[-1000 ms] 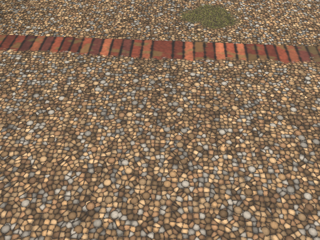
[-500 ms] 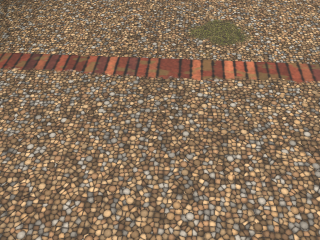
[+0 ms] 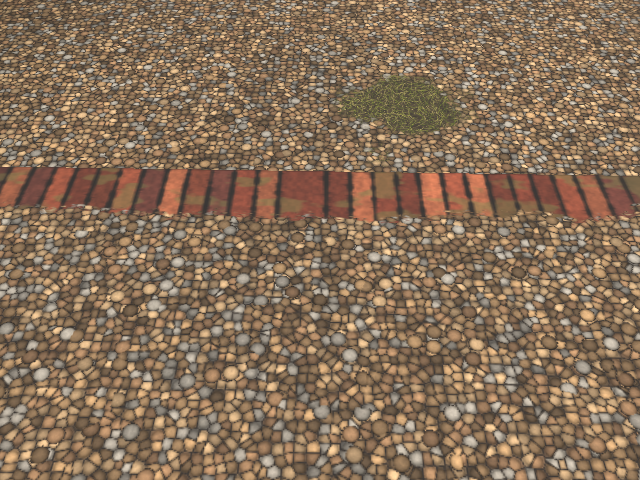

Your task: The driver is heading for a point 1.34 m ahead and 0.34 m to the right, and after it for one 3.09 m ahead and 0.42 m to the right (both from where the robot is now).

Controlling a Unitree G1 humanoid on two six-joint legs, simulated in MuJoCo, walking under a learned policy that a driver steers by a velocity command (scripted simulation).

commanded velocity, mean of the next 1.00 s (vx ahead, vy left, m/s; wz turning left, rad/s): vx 0.50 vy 0.00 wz -0.11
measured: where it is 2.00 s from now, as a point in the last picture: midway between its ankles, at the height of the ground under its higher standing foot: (343, 394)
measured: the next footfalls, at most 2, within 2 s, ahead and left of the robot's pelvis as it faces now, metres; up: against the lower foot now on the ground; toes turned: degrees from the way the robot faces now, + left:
right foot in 0.30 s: +0.34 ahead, -0.17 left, +0.00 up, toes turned -2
left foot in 0.84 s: +0.65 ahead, +0.08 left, +0.00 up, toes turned -2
